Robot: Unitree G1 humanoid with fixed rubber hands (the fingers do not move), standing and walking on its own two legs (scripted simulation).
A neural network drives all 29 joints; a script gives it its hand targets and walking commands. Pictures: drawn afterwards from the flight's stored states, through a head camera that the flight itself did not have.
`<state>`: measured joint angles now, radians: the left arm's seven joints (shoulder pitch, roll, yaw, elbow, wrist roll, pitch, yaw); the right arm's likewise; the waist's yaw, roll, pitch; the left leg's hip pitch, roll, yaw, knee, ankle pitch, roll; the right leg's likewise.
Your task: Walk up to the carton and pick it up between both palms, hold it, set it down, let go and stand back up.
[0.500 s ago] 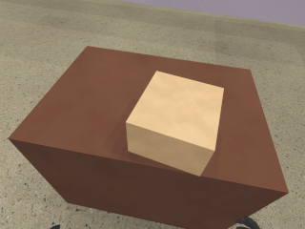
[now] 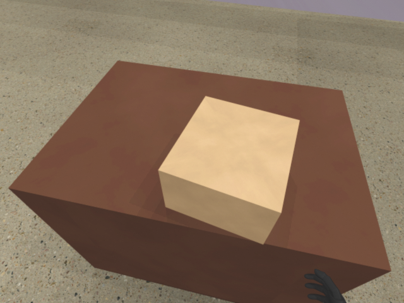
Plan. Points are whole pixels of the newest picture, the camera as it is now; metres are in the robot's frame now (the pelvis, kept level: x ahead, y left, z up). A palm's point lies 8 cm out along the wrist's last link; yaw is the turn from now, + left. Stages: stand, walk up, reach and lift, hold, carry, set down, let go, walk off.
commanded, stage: walk up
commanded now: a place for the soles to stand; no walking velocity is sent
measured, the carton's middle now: (231, 164) +0.42 -0.04 +0.01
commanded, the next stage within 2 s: reach and lift in 1.00 s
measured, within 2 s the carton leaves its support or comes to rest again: neither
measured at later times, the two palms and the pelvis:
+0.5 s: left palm out of the picture +0.07 +0.28 -0.08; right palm out of the picture +0.11 -0.24 -0.08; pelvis -0.01 +0.01 +0.01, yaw -4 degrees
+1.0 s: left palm out of the picture +0.08 +0.27 -0.08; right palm out of the picture +0.06 -0.25 -0.09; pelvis -0.01 +0.02 +0.01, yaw -9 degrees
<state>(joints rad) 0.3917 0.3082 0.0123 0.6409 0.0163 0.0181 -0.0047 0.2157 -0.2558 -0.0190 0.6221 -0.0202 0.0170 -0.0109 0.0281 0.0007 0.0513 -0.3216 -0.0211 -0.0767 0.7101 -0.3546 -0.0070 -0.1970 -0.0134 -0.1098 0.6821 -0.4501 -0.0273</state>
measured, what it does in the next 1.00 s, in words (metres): stands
